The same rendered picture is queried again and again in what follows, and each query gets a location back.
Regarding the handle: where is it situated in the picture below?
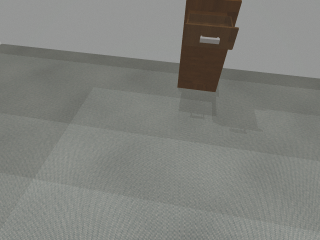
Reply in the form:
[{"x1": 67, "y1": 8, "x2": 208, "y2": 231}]
[{"x1": 199, "y1": 35, "x2": 220, "y2": 45}]

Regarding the cabinet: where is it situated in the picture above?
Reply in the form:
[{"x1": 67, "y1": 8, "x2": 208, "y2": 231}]
[{"x1": 177, "y1": 0, "x2": 242, "y2": 92}]

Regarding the drawer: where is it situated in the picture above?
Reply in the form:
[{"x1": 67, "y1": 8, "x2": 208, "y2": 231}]
[{"x1": 183, "y1": 13, "x2": 239, "y2": 50}]

